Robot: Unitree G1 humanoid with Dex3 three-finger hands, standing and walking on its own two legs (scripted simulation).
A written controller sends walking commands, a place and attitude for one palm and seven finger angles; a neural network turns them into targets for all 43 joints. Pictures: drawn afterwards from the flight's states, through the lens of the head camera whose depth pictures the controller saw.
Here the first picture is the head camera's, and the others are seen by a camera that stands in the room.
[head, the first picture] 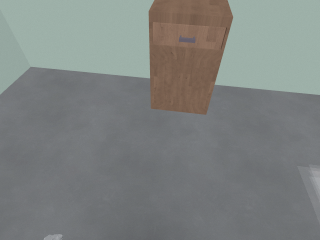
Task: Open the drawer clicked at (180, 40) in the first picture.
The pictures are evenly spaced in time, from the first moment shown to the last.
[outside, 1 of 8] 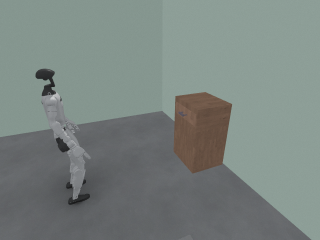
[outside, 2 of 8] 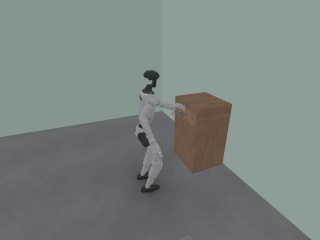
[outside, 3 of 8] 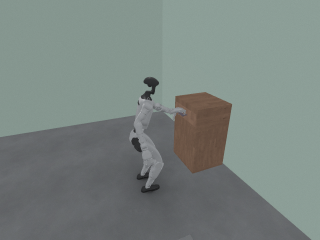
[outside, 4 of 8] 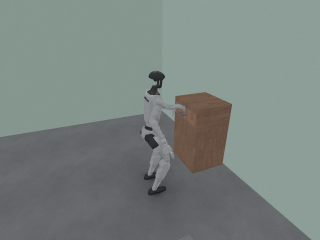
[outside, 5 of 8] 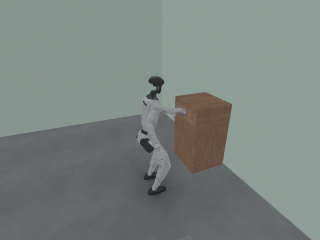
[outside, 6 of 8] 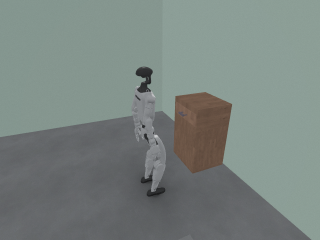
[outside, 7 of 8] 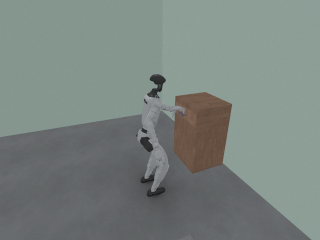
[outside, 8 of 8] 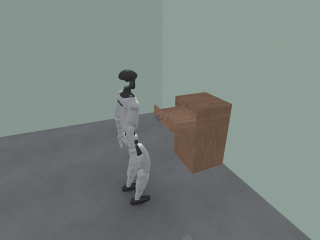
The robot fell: no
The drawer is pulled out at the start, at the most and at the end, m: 0.00 0.30 0.30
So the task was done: yes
